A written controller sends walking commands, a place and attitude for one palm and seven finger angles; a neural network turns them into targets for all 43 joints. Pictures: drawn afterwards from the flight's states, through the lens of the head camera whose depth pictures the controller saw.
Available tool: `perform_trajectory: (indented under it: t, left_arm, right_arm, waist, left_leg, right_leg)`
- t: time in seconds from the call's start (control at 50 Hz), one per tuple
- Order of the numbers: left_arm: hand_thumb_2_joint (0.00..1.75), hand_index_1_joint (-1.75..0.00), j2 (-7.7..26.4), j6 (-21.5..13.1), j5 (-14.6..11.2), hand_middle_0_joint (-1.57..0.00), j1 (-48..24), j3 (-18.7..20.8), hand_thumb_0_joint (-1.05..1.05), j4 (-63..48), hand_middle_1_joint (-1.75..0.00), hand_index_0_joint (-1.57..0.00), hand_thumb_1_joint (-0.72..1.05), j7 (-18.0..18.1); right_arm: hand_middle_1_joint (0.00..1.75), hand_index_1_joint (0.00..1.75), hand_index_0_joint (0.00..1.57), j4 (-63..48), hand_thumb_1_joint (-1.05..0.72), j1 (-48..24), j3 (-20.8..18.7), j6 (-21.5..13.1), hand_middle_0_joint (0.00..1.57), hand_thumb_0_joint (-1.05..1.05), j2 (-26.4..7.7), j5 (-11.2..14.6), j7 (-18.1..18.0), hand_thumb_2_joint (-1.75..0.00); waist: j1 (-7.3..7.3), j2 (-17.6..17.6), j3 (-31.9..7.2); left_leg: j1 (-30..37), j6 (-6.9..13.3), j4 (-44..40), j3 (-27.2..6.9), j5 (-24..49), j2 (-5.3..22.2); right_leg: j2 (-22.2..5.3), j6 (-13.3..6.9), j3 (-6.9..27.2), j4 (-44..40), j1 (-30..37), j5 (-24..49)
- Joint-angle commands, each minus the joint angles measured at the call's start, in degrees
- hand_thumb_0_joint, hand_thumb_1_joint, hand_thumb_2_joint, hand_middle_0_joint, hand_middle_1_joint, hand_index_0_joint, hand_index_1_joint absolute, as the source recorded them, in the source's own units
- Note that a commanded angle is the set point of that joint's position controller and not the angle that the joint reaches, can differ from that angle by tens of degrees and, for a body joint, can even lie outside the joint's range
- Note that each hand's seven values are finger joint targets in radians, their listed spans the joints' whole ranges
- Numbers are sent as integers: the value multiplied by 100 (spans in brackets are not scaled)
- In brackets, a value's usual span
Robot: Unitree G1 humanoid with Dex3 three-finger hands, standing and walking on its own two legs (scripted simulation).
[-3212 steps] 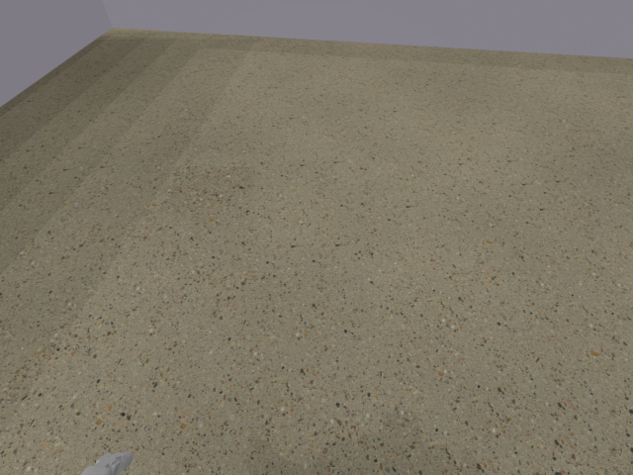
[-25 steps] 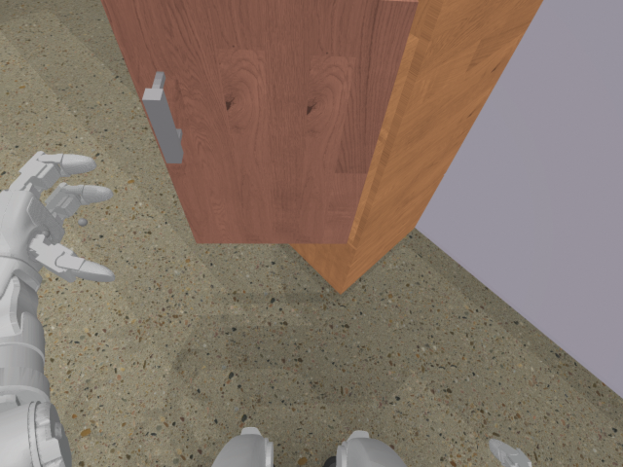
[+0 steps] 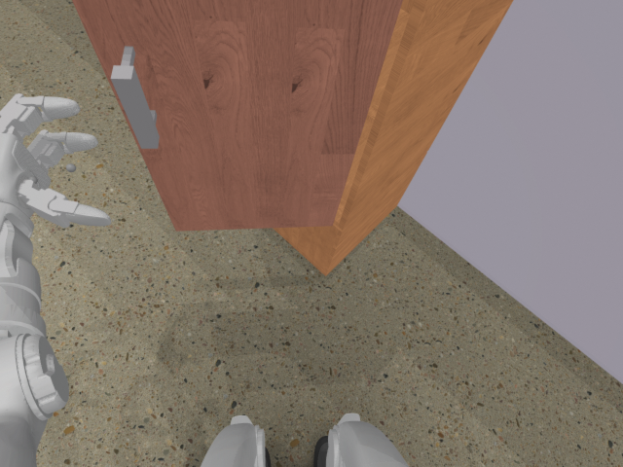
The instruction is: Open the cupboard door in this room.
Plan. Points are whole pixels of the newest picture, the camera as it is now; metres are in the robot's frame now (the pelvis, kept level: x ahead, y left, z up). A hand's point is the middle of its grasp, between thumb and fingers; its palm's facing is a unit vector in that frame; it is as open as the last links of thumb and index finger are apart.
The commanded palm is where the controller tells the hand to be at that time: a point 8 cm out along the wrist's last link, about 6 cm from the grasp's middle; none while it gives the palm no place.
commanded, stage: move the hooked fingers beside the handle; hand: left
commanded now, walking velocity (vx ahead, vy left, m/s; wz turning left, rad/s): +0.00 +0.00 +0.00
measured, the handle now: (139, 99) +0.58 +0.22 +0.06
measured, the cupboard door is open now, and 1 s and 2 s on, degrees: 49 49 48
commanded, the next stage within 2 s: slide the fingers in behind the handle in 1.10 s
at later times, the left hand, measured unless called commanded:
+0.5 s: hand (89, 136) +0.51 +0.27 +0.06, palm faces +0.06 -1.00 -0.02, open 14.0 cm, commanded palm +0.49 +0.31 +0.06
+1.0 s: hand (93, 139) +0.51 +0.27 +0.06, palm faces +0.06 -1.00 -0.01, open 14.0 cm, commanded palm +0.49 +0.31 +0.06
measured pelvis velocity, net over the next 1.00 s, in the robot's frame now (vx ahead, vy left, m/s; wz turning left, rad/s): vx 0.01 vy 0.00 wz -0.02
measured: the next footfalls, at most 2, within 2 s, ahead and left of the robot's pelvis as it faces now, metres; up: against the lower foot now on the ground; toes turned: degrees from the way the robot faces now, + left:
none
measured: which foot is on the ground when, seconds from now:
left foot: down 0.00-1.00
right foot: down 0.00-1.00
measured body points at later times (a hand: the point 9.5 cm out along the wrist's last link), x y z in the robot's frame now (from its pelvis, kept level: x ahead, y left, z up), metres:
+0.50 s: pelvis +0.01 +0.00 -0.01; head +0.17 +0.03 +0.42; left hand +0.50 +0.33 +0.06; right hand -0.01 -0.27 -0.10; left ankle +0.01 +0.07 -0.67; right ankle +0.02 -0.11 -0.67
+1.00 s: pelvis +0.01 +0.00 -0.01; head +0.16 +0.04 +0.42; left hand +0.50 +0.32 +0.06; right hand +0.02 -0.28 -0.10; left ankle +0.01 +0.07 -0.67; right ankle +0.02 -0.11 -0.67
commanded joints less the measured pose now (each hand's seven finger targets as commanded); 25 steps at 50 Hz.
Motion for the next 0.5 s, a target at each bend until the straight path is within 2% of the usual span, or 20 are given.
perform_trajectory:
  t: [0.0, 0.02, 0.04, 0.08, 0.1, 0.12, 0.14, 0.16, 0.18, 0.22, 0.24, 0.26, 0.32, 0.34, 0.36, 0.38, 0.44, 0.48]
  left_arm:
    - [30, -120, 1797, -152, -77, -30, -2589, 159, 0, -571, -120, -30, -50, 6]
    - [30, -120, 1950, -110, -45, -30, -2724, 204, 0, -556, -120, -30, -50, 32]
    - [30, -120, 2145, -129, 15, -30, -2811, 309, 0, -677, -120, -30, -50, 59]
    - [30, -120, 2281, -169, 140, -30, -2899, 321, 0, -872, -120, -30, -50, 128]
    - [30, -120, 2175, -192, 148, -30, -2929, 254, 0, -909, -120, -30, -50, 156]
    - [30, -120, 2299, -231, 165, -30, -2944, 355, 0, -961, -120, -30, -50, 194]
    - [30, -120, 2241, -281, 131, -30, -2961, 331, 0, -1035, -120, -30, -50, 200]
    - [30, -120, 2278, -273, 119, -30, -2989, 382, 0, -988, -120, -30, -50, 213]
    - [30, -120, 2249, -245, 117, -30, -2997, 360, 0, -878, -120, -30, -50, 205]
    - [30, -120, 2245, -86, 112, -30, -2930, 368, 0, -454, -120, -30, -50, 191]
    - [30, -120, 2374, -33, 138, -30, -2928, 430, 0, -367, -120, -30, -50, 187]
    - [30, -120, 2382, 15, 196, -30, -3116, 339, 0, -424, -120, -30, -50, 172]
    - [30, -120, 2511, 75, 304, -30, -2905, 388, 0, -406, -120, -30, -50, 178]
    - [30, -120, 2570, 20, 295, -30, -2745, 483, 0, -547, -120, -30, -50, 170]
    - [30, -120, 2631, -20, 293, -30, -2691, 531, 0, -683, -120, -30, -50, 166]
    - [30, -120, 2548, -28, 267, -30, -2605, 498, 0, -631, -120, -30, -50, 148]
    - [30, -120, 2638, -106, 147, -30, -2692, 670, 0, -774, -120, -30, -50, 127]
    - [30, -120, 2668, -128, 126, -30, -2704, 710, 0, -922, -120, -30, -50, 110]
  right_arm:
    - [30, 30, 20, -312, -90, 837, -364, -49, 20, 0, -1170, -13, -99, -90]
    - [30, 30, 20, -323, -90, 851, -346, -37, 20, 0, -1184, -16, -113, -90]
    - [30, 30, 20, -345, -90, 893, -343, -22, 20, 0, -1189, -35, -117, -90]
    - [30, 30, 20, -372, -90, 977, -344, 25, 20, 0, -1183, -74, -92, -90]
    - [30, 30, 20, -367, -90, 1004, -345, 42, 20, 0, -1156, -88, -66, -90]
    - [30, 30, 20, -347, -90, 1046, -356, 64, 20, 0, -1173, -110, -57, -90]
    - [30, 30, 20, -359, -90, 1081, -358, 88, 20, 0, -1157, -121, -42, -90]
    - [30, 30, 20, -332, -90, 1129, -371, 110, 20, 0, -1178, -128, -21, -90]
    - [30, 30, 20, -322, -90, 1116, -367, 135, 20, 0, -1171, -118, -13, -90]
    - [30, 30, 20, -318, -90, 1148, -350, 180, 20, 0, -1200, -109, -9, -90]
    - [30, 30, 20, -337, -90, 1185, -339, 200, 20, 0, -1218, -111, -23, -90]
    - [30, 30, 20, -334, -90, 1203, -323, 238, 20, 0, -1216, -99, -33, -90]
    - [30, 30, 20, -392, -90, 1276, -318, 282, 20, 0, -1203, -123, -4, -90]
    - [30, 30, 20, -440, -90, 1301, -341, 280, 20, 0, -1203, -147, 4, -90]
    - [30, 30, 20, -454, -90, 1320, -351, 293, 20, 0, -1210, -158, 21, -90]
    - [30, 30, 20, -456, -90, 1310, -360, 300, 20, 0, -1197, -150, 37, -90]
    - [30, 30, 20, -472, -90, 1291, -384, 288, 20, 0, -1200, -154, 42, -90]
    - [30, 30, 20, -461, -90, 1305, -397, 287, 20, 0, -1200, -142, 53, -90]
  waist:
    - [-234, 688, -2098]
    - [-241, 695, -2117]
    - [-165, 951, -2322]
    - [-130, 1309, -2717]
    - [-165, 1320, -2769]
    - [-163, 1264, -2837]
    - [-178, 1331, -2953]
    - [-207, 1177, -3073]
    - [-233, 1231, -2948]
    - [-308, 954, -2599]
    - [-311, 850, -2566]
    - [-367, 971, -2631]
    - [-281, 1131, -2681]
    - [-204, 1196, -2854]
    - [-187, 1224, -3032]
    - [-207, 1125, -2973]
    - [-220, 1041, -3001]
    - [-192, 1178, -3095]
  left_leg:
    - [1878, -298, -742, -848, 1819, 142]
    - [1734, -272, -718, -823, 1827, 119]
    - [1857, -294, -672, -816, 2019, 110]
    - [2264, -397, -625, -878, 2578, 140]
    - [2355, -407, -559, -872, 2744, 153]
    - [2439, -437, -525, -908, 3005, 188]
    - [2539, -454, -468, -921, 3270, 204]
    - [2553, -431, -432, -914, 3326, 216]
    - [2478, -428, -427, -895, 3274, 220]
    - [2064, -347, -456, -843, 2871, 198]
    - [1956, -317, -463, -845, 2848, 191]
    - [1957, -294, -448, -794, 2866, 184]
    - [1931, -297, -434, -775, 2945, 171]
    - [2081, -319, -400, -789, 3208, 184]
    - [2211, -350, -403, -801, 3413, 208]
    - [2168, -339, -393, -786, 3374, 211]
    - [1959, -267, -355, -735, 3179, 189]
    - [2129, -295, -408, -745, 3277, 199]
  right_leg:
    - [102, -3, 337, -493, 254, 791]
    - [92, -1, 362, -480, 359, 856]
    - [96, -34, 360, -409, 366, 941]
    - [100, -29, 332, -345, 274, 1129]
    - [110, -17, 328, -337, 214, 1202]
    - [120, -14, 301, -313, 219, 1310]
    - [141, -18, 293, -271, 177, 1388]
    - [160, 9, 313, -290, 261, 1485]
    - [158, 12, 315, -313, 228, 1475]
    - [158, 31, 315, -364, 300, 1409]
    - [168, 16, 313, -341, 374, 1462]
    - [155, 46, 349, -349, 379, 1542]
    - [156, 28, 350, -336, 422, 1601]
    - [175, -2, 335, -281, 441, 1711]
    - [185, 11, 336, -283, 496, 1793]
    - [192, 20, 341, -312, 503, 1798]
    - [210, 9, 377, -284, 680, 1890]
    - [212, 26, 364, -324, 704, 1902]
